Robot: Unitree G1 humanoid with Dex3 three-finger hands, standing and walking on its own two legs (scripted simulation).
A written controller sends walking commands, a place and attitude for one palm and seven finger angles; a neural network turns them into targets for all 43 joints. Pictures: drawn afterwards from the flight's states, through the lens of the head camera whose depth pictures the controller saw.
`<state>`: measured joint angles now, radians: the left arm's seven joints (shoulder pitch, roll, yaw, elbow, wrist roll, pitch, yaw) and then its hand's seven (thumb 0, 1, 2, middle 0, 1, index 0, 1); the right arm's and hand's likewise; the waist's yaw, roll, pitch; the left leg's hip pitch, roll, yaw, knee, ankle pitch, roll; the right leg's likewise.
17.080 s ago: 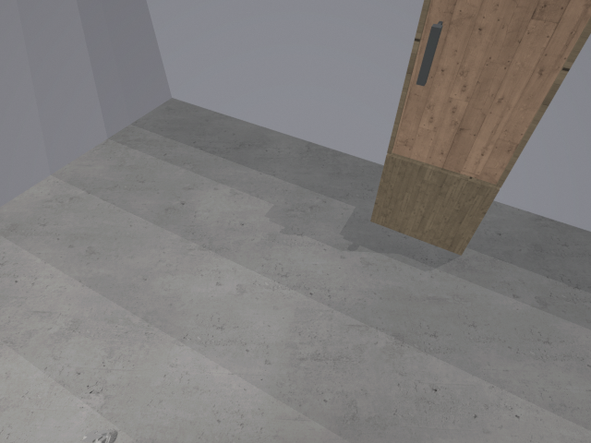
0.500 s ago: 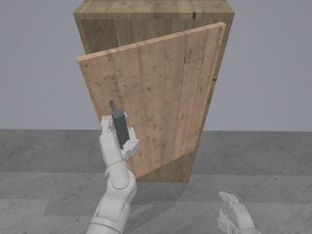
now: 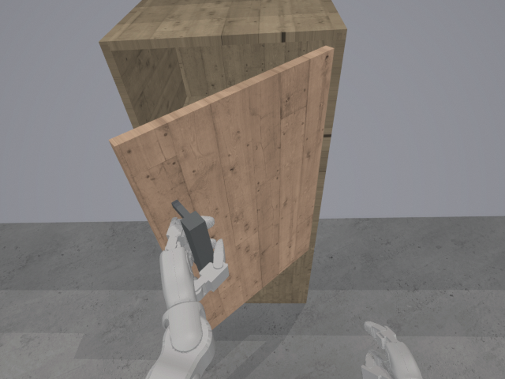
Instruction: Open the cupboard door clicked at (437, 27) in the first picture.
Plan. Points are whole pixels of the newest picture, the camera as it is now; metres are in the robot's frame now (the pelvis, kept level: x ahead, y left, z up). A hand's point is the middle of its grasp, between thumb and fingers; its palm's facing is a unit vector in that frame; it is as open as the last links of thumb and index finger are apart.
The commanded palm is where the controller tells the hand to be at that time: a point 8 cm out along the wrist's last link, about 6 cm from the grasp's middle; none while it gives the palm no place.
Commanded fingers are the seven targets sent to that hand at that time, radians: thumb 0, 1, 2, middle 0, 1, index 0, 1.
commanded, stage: open thumb and fingers to let go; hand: left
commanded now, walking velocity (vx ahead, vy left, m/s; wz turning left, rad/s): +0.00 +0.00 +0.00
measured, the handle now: (195, 244) +0.31 +0.10 +0.07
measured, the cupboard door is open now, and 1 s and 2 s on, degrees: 42 39 40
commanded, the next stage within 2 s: slide the hand sideways off the handle in 0.76 s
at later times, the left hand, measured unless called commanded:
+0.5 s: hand (208, 274) +0.26 +0.07 +0.08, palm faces +0.35 -0.93 -0.03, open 13.1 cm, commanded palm +0.22 +0.11 +0.08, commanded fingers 0.00 -0.50 0.30 -0.24 -0.85 -0.24 -0.85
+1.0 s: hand (203, 284) +0.24 +0.08 +0.08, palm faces -0.02 -1.00 -0.04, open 16.2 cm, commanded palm +0.22 +0.12 +0.08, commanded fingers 0.00 -0.50 0.30 -0.15 -0.30 -0.15 -0.30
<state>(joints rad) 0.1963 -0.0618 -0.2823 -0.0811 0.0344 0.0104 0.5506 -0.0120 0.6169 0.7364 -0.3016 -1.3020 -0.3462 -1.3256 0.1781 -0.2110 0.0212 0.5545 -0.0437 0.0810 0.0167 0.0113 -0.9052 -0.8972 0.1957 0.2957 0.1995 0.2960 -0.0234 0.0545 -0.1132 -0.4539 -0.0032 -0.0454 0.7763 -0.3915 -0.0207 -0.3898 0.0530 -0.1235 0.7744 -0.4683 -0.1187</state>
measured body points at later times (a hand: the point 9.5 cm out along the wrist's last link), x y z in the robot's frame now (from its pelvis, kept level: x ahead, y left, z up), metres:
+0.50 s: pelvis -0.02 +0.00 +0.00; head -0.01 -0.04 +0.44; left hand +0.24 +0.12 +0.08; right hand +0.16 -0.22 -0.10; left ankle +0.00 +0.15 -0.71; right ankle -0.03 -0.03 -0.71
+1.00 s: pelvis -0.03 +0.04 -0.01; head -0.02 +0.02 +0.44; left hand +0.24 +0.13 +0.08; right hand +0.15 -0.18 -0.09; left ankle +0.00 +0.15 -0.71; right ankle -0.03 -0.03 -0.71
